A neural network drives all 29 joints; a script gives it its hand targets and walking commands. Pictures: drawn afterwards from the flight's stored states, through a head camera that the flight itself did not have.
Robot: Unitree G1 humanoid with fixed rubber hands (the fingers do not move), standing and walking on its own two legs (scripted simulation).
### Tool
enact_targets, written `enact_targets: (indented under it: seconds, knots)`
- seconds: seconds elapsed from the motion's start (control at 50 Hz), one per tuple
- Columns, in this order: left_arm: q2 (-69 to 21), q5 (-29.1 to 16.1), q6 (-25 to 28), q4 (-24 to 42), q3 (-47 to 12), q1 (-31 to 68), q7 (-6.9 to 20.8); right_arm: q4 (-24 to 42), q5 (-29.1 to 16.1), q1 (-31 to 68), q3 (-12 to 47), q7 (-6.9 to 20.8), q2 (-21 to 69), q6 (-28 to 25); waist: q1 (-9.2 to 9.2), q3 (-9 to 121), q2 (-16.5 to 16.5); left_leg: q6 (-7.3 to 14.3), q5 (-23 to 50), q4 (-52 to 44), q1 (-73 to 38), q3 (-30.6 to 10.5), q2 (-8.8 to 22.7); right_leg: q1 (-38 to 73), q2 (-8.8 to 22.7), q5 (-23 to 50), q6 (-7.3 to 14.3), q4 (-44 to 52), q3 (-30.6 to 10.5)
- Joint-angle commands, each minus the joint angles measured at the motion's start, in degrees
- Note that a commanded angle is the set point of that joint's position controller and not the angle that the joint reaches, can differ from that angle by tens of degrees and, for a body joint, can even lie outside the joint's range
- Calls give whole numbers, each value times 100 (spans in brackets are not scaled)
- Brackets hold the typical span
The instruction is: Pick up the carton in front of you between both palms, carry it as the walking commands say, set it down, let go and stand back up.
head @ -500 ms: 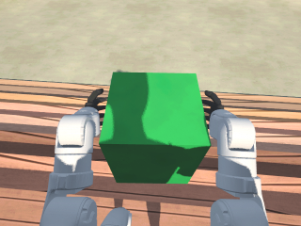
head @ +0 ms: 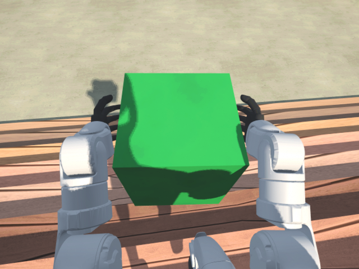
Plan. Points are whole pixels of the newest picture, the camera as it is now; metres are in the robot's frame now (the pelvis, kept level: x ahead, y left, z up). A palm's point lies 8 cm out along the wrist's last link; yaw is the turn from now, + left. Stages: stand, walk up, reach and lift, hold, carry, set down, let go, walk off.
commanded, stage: carry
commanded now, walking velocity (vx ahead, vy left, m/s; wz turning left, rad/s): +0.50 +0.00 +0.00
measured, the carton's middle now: (177, 146) +0.37 -0.04 +0.04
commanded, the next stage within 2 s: none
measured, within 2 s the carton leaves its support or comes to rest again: neither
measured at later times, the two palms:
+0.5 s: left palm (121, 100) +0.70 +0.13 -0.15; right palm (198, 93) +0.73 -0.17 -0.16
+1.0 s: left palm (122, 86) +1.02 +0.17 -0.38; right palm (171, 68) +1.14 -0.10 -0.37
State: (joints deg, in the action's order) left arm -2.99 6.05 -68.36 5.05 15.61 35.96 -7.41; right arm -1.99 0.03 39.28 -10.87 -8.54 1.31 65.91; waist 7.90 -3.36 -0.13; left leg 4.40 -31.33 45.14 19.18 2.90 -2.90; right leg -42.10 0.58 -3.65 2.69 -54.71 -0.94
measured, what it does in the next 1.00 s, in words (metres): goes down: right foot 0.15 m lower, then left foot 0.15 m lower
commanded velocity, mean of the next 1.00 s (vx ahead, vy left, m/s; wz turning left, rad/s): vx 0.50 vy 0.00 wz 0.20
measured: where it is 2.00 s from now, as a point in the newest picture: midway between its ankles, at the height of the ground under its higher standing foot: (157, 129)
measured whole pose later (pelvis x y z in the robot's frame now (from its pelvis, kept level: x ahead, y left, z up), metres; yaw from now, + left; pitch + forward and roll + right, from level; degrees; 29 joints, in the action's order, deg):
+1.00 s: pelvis +0.76 -0.08 -0.46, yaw +12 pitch +2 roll -2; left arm -1.8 1.3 -57.4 -5.4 8.8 25.7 -9.8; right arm -11.3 1.9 30.8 -9.6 -6.5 1.3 56.3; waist -6.2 0.5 -0.3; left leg 2.3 -31.4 92.4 39.9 -3.1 -3.2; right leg -23.7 -6.3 -22.5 6.7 -44.4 2.4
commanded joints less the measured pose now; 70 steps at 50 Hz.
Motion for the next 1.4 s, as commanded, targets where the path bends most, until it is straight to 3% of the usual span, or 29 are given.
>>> enact_targets:
  seconds: [0.0, 0.06, 0.1, 0.12, 0.14, 0.16, 0.2, 0.24, 0.32, 0.44, 0.48, 0.5, 0.52, 0.56, 0.58, 0.62, 0.78, 0.84, 0.86, 0.88, 0.96, 1.14, 1.18, 1.2, 1.22, 1.24, 1.26, 1.32, 1.38]
  knots:
    - [-5233, -1815, 97, -243, -3946, 3318, 1106, 452, -2590, 3594, 4091, 1661, 6258, 42, 92, 2560, 162, 597, 2700, 225, -1853, -1021, 498, 549, -284, 2334, -22, 2149, 484]
    - [-5104, -1726, 56, -552, -3855, 3171, 1216, -40, -2437, 3460, 3908, 1739, 6111, 23, -825, 2750, 1053, 309, 2504, 1361, 178, -125, 631, 3766, -424, 3947, 38, 1483, 1133]
    - [-5097, -1927, 33, -720, -3865, 3440, 1323, -294, -2280, 3451, 3780, 1772, 6136, 50, -2061, 2923, 229, -127, 4614, 3827, 544, 301, 719, 5084, -278, 2713, 298, 2248, 979]
    - [-5147, -2015, 6, -850, -3763, 3442, 1426, -333, -2132, 3709, 3612, 1726, 6068, 69, -2479, 2188, -574, -265, 1985, 6046, 1254, 292, 139, 4983, 276, 2445, 745, 3033, 334]
    - [-5140, -2212, -53, -1122, -3697, 3648, 1482, -597, -1851, 3813, 3304, 1639, 5882, 148, -2063, 1684, -1091, -180, -1086, 6937, 2672, -50, -536, 5111, 570, 3983, 468, 1903, 53]
    - [-5173, -2497, -56, -1362, -3751, 3957, 1523, -897, -1597, 3448, 2979, 1505, 5586, 282, -1120, 1896, -1336, -144, -297, 5694, 3309, -911, -215, 5298, 1267, 4200, 781, 1840, -1691]
    - [-5819, -2997, -24, -1185, -3940, 4661, 1616, -635, -1245, 3628, 2651, 1285, 5158, 275, -1024, 1590, -106, -188, 522, 4171, 3370, -846, 300, 4253, 1231, 2396, 783, 1756, -2049]
    - [-6141, -3373, 110, -961, -4117, 5225, 1650, -470, -1123, 3678, 2561, 1187, 5208, 201, -936, 2240, -280, -348, 1276, 3028, 2688, -926, 458, 3289, 1734, 1986, 1259, 1851, -3117]
    - [-6769, -3715, 303, -614, -4248, 5244, 1577, -14, -1408, 3920, 2872, 1155, 5787, 0, -1240, 2477, 374, -40, 3905, 1543, 2731, -677, 203, 3431, 699, 949, 459, 436, -1510]
    - [-6408, -3192, 538, -225, -4274, 3922, 1411, 591, -1732, 3477, 3678, 1130, 6079, -155, -1471, 2496, -699, 106, 5531, -1169, 729, 557, -313, 3214, 55, 817, 176, -627, 11]
    - [-6276, -3062, 605, -365, -4318, 3497, 1410, 591, -1733, 3138, 3754, 1189, 5884, -183, 54, 3299, -666, 484, 5252, -299, -1814, 890, -374, 2050, 551, 3278, -321, -2754, 668]
    - [-6121, -2953, 607, -409, -4297, 3625, 1413, 439, -1718, 2858, 3845, 1251, 5796, -231, 825, 3038, 627, 982, 5158, -1223, -2880, 105, 75, 761, 195, 1552, -561, -5123, 965]
    - [-6095, -2818, 593, -509, -4256, 3587, 1425, 129, -1790, 2793, 3846, 1343, 5806, -265, 829, 2537, 1604, 1459, 6746, -553, -3504, -1026, 420, -916, -817, -3729, -596, -6628, 915]
    - [-5518, -2155, 593, -867, -3758, 2782, 1386, -106, -2198, 2891, 4147, 1504, 6269, -344, -77, 2765, -60, 2012, 5307, -705, -3482, -3902, 1335, -1572, -102, -3743, -499, -4645, -678]
    - [-5403, -1904, 668, -986, -3570, 2632, 1370, 13, -2548, 3386, 4376, 1583, 6555, -385, -139, 2404, -729, 1603, 5391, -315, -3081, -3657, 1045, -1821, 61, -3084, -429, -3571, -626]
    - [-5191, -1556, 917, -854, -3223, 2751, 1332, 199, -3082, 4182, 4716, 1719, 6957, -644, -367, 2868, -566, 2111, 4136, -705, -1785, -4810, 1508, -872, 36, -2325, -543, -1921, -934]
    - [-5515, -1547, 1403, -631, -3835, 2736, 1237, -432, -2948, 3077, 4389, 1745, 7125, -1140, 183, 2494, 385, 830, 2623, 1263, -22, -1928, -440, 2492, -566, 2454, -527, 2592, 166]
    - [-5491, -1745, 1327, -424, -4249, 2450, 1197, -701, -2564, 2262, 4160, 1718, 6815, -1157, -1216, 3229, 855, 281, 4132, 3934, 267, -727, 18, 4580, -164, 3374, -32, 2855, 377]
    - [-5329, -1863, 1293, -357, -4329, 2378, 1208, -695, -2430, 2219, 4101, 1691, 6752, -1132, -1693, 2841, -279, -17, 1763, 5637, 1246, -378, -392, 5088, 195, 3259, 252, 3112, 82]
    - [-5117, -1986, 1285, -517, -4362, 2402, 1213, -728, -2241, 2013, 3992, 1644, 6629, -1071, -1119, 3117, -1384, -402, -1285, 6755, 3847, -579, -522, 7157, 1524, 4929, 952, 1225, -1666]
    - [-5854, -3153, 1175, 6, -5061, 3452, 1368, -271, -1254, 1797, 3175, 1358, 5565, -952, -1341, 2829, 298, -271, 151, 4259, 4195, -1043, 388, 5218, 1551, 1224, 1697, 1477, -3541]
    - [-5976, -3646, 1018, -507, -4916, 3452, 1483, 527, -925, 2322, 3182, 1009, 4742, -884, -1701, 2421, -288, -252, 5482, -1385, 170, -16, -33, 2515, -321, -501, 1054, 0, -1253]
    - [-5911, -3420, 941, -950, -4684, 3051, 1490, 278, -894, 2248, 3225, 1027, 4641, -725, -1484, 2220, -683, -221, 5648, -2063, -680, 70, 86, 2389, -273, -244, 859, -608, -1005]
    - [-5892, -3384, 917, -1183, -4585, 3015, 1497, 171, -909, 2244, 3227, 1058, 4677, -658, -794, 2658, -767, -124, 6244, -1114, -1959, 357, 79, 1841, -37, 648, 695, -1830, -715]
    - [-5875, -3259, 888, -1354, -4490, 2918, 1505, 21, -959, 2100, 3245, 1109, 4640, -605, -40, 2691, -107, 128, 5439, -1624, -2526, -149, 402, 1407, -184, 750, 438, -3435, -417]
    - [-5905, -3110, 823, -1448, -4366, 2966, 1509, -131, -1006, 2213, 3210, 1156, 4575, -534, 16, 2516, 1166, 310, 6729, -1128, -3524, -806, 1232, 3, -781, -3335, 124, -5048, -91]
    - [-5711, -2936, 703, -1484, -4096, 3049, 1467, -520, -1151, 2170, 3236, 1187, 4723, -495, -405, 3074, 1405, 804, 6735, -312, -4441, -2591, 2246, -1136, -589, -3451, 15, -5295, -403]
    - [-5514, -2521, 666, -1270, -3726, 3006, 1284, -1, -2123, 3151, 3868, 1330, 5715, -502, -400, 2795, -237, 749, 3554, -616, -2851, -3322, 2024, -1341, -98, -2100, 0, -3701, -768]
    - [-5556, -2254, 743, -937, -3527, 3141, 1214, 328, -2662, 3746, 4167, 1404, 6414, -641, -394, 2308, 45, 809, 4080, -496, -1395, -2963, 1947, -792, -43, -1868, -141, -1821, -585]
